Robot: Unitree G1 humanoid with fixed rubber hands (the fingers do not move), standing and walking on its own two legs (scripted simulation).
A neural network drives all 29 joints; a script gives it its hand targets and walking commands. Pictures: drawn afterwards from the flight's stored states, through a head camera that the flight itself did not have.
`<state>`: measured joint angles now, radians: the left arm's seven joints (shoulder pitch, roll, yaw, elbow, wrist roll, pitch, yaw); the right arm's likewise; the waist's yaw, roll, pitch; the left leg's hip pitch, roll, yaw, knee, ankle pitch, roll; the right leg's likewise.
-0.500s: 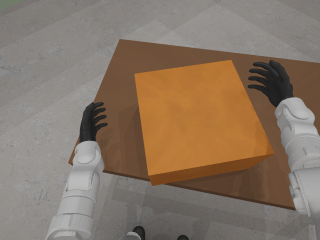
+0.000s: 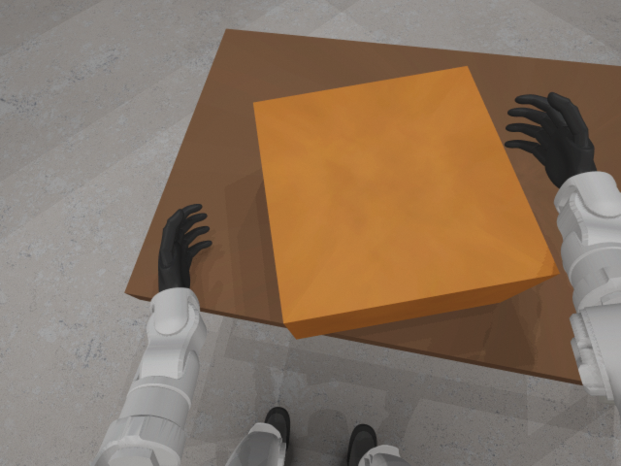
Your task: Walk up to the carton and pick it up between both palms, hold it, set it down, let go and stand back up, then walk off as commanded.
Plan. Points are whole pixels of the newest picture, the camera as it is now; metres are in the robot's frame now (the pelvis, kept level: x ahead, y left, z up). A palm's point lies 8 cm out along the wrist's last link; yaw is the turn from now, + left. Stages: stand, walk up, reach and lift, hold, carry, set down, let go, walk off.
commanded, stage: reach and lift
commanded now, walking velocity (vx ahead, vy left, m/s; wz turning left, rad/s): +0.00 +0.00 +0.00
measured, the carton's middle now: (380, 205) +0.46 -0.03 -0.04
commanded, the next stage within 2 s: none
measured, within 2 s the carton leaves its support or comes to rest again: neither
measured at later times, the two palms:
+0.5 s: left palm (202, 265) +0.34 +0.19 -0.03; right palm (543, 159) +0.50 -0.21 +0.03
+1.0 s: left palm (223, 264) +0.35 +0.16 -0.03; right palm (531, 160) +0.50 -0.20 +0.03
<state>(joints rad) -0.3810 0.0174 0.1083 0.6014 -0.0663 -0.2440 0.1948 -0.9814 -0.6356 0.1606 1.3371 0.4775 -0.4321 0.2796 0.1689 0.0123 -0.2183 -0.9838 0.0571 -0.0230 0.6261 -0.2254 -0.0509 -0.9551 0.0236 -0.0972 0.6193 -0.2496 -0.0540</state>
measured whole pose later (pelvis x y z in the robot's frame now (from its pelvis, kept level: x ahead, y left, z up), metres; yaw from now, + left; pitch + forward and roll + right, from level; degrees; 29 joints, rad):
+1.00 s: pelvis +0.00 +0.00 +0.00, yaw +0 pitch +34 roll -1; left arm -0.43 -0.16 0.19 0.69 0.05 -0.34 0.17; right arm -1.02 -0.50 0.07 1.40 0.17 -0.48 0.25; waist 0.14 0.01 -0.26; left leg -0.99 0.06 -0.02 0.62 -0.23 -0.05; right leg -0.96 0.02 -0.10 0.61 -0.25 -0.05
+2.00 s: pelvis +0.00 +0.01 +0.01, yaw +0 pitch +36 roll -1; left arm -0.43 -0.20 0.31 0.74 0.08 -0.46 0.17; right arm -1.01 -0.45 -0.04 1.45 0.02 -0.61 0.19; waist 0.11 0.00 -0.30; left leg -0.99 0.06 -0.02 0.51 -0.16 -0.04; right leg -0.94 0.03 -0.10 0.47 -0.16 -0.05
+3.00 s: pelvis -0.02 +0.01 +0.01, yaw +0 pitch +30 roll -1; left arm -0.36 -0.04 0.06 0.71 -0.10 -0.21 0.20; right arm -0.70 -0.39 0.04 1.06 0.23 -0.26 0.09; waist 0.11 -0.01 -0.35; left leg -0.89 0.06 -0.02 0.51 -0.15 -0.04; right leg -0.84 0.03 -0.10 0.46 -0.15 -0.05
